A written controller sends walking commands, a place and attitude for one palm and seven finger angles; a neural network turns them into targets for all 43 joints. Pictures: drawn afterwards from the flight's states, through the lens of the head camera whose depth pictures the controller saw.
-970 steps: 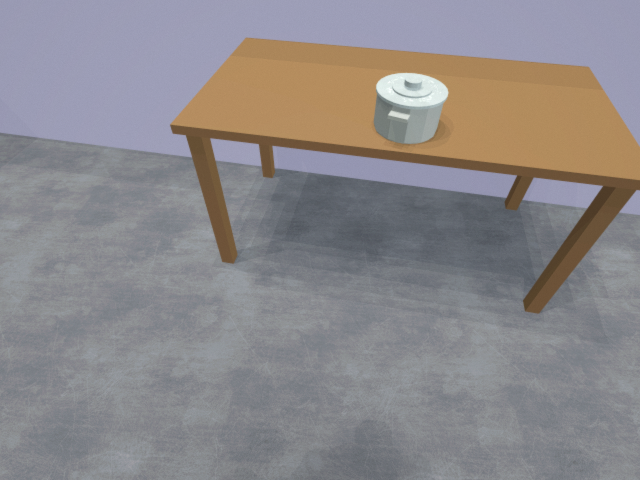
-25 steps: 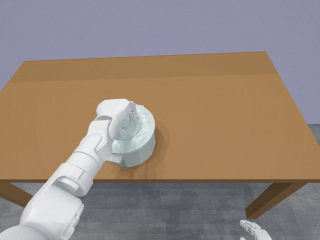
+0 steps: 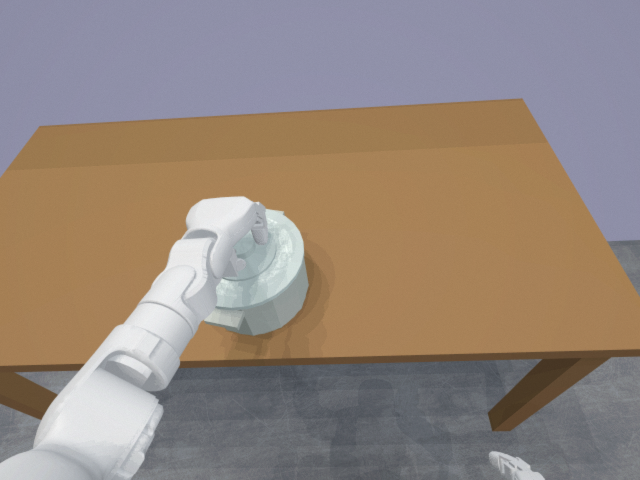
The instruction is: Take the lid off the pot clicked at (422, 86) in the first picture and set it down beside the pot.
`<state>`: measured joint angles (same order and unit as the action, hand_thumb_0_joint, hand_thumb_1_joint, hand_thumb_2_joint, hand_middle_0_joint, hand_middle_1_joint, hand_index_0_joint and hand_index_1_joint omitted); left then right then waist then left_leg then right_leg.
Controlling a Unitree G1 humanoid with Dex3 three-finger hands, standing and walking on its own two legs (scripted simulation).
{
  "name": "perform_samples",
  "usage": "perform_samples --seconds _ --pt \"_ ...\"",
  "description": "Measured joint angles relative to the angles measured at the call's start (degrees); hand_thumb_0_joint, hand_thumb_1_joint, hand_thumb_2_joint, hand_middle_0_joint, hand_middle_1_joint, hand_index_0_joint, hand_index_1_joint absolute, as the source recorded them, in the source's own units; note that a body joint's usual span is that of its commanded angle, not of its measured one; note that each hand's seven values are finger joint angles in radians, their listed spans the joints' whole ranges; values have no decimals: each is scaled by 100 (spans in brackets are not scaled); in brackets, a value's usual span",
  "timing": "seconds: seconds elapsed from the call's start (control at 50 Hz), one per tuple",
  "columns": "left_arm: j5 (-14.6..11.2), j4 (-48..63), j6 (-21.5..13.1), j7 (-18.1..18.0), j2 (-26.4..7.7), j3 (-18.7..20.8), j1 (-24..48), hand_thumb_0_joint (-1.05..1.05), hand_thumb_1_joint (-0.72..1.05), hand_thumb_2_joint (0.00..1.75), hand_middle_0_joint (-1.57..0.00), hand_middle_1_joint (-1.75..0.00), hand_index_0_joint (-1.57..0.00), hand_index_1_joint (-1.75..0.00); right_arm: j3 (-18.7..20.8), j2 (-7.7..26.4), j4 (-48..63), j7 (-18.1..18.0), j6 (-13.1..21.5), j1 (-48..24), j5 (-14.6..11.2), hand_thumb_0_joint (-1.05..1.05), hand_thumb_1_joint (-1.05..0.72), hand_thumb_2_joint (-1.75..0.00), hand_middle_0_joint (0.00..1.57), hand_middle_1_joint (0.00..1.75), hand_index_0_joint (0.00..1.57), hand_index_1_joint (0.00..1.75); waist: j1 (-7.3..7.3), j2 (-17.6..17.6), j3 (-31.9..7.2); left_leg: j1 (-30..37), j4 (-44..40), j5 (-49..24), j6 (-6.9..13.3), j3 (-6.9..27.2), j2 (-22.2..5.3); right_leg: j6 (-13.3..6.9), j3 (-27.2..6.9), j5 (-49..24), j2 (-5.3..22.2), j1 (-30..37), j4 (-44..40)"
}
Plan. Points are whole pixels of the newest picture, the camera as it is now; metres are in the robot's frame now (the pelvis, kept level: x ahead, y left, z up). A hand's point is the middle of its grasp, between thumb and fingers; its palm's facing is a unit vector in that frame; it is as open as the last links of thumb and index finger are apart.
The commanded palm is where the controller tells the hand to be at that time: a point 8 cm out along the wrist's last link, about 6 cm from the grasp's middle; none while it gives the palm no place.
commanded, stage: lift the lid straight up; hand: left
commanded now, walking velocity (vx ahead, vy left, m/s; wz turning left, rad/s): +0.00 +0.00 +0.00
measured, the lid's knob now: (239, 245) +0.44 +0.13 +0.02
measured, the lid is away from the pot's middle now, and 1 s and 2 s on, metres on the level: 0.00 0.01 0.02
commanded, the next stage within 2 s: move the lid sideways beside the pot in 1.80 s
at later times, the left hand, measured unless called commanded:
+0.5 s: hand (222, 234) +0.42 +0.14 +0.07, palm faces -0.29 -0.05 -0.95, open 7.2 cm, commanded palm +0.41 +0.13 +0.16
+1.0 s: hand (216, 212) +0.42 +0.13 +0.12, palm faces -0.24 -0.04 -0.97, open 7.1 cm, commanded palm +0.40 +0.13 +0.20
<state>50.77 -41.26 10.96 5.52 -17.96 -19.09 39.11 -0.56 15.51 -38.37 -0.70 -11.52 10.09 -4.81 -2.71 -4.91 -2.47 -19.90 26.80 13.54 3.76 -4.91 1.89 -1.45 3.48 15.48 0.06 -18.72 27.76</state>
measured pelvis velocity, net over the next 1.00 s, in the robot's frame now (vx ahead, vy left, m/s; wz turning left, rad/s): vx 0.00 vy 0.00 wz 0.03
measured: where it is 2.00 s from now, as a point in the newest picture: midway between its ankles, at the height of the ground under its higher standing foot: outside the picture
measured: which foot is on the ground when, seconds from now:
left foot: down 0.00-1.00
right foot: down 0.00-1.00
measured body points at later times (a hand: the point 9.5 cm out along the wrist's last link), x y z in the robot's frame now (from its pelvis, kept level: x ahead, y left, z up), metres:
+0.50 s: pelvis +0.01 +0.01 +0.00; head +0.04 -0.03 +0.45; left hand +0.43 +0.14 +0.12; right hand +0.16 -0.23 -0.13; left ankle +0.00 +0.08 -0.74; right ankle -0.02 -0.10 -0.74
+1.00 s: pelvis +0.00 +0.00 +0.00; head +0.03 -0.04 +0.45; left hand +0.43 +0.13 +0.17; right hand +0.17 -0.23 -0.13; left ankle +0.00 +0.08 -0.74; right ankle -0.02 -0.10 -0.74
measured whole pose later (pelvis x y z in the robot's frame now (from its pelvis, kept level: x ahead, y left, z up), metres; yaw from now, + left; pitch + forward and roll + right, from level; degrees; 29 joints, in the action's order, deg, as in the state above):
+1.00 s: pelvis +0.00 +0.00 +0.00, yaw +2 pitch +4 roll +0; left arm 48.4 -31.2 17.6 13.9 -20.4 -22.5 44.9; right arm -2.3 15.8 -38.2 0.7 -9.8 6.3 -5.1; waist -1.0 -5.6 -1.5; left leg -16.2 24.9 12.6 4.1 -3.2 3.2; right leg -1.0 5.0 15.5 1.1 -14.6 26.3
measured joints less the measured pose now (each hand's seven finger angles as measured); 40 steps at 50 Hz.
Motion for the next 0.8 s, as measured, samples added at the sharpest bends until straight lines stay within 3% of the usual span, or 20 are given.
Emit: perform_samples --seconds 0.28,0.4,0.66,0.8 --pt "-81 269 147 78 -82 -44 86 1 23 83 -66 -90 -73 -93 -54 -27 -38 17 130 -110 -9 0 -90 -90 19 30 20 30 48 -14 32 138 -99 -6 33 36 56 44 28 1 46 158 -107" --pt "-133 551 335 276 -115 -195 122 1 23 83 -65 -90 -73 -93 -30 -2 5 105 122 -180 -9 0 -90 -90 19 30 20 30 92 -48 34 148 -97 0 53 84 101 68 75 31 89 186 -98" --pt "-190 903 355 418 -60 -321 322 2 22 83 -66 -90 -74 -93 -116 -41 22 171 154 -360 6 0 -91 -90 19 30 20 30 163 -77 49 219 -144 -33 60 137 149 81 123 39 133 261 -109" --pt "-158 819 668 541 -97 -333 503 2 22 83 -65 -90 -74 -94 -171 -60 17 181 124 -407 -11 0 -90 -90 19 30 20 30 154 -69 86 258 -166 -59 46 128 131 61 113 17 114 287 -115"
